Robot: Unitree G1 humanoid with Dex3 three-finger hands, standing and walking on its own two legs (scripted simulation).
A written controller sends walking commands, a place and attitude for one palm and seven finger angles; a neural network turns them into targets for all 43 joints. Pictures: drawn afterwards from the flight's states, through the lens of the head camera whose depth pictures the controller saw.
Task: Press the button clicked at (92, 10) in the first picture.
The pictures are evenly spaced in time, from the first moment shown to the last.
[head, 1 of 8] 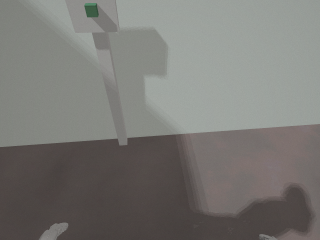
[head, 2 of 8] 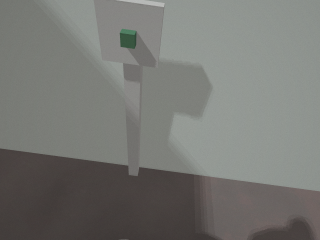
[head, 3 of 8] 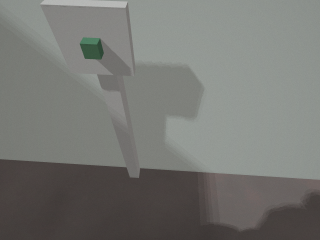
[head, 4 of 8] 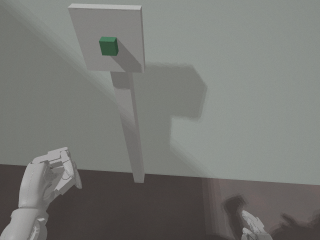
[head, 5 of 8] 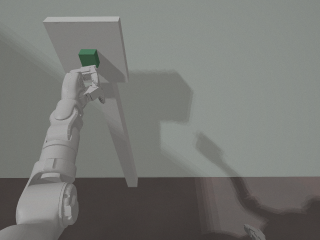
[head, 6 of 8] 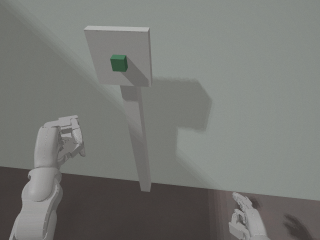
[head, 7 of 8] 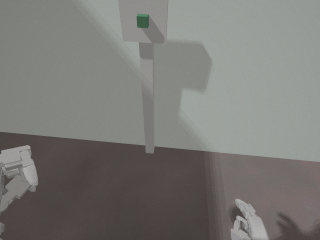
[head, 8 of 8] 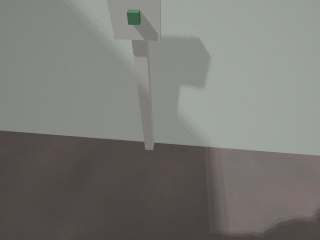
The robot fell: no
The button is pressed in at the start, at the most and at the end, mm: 0 10 0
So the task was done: yes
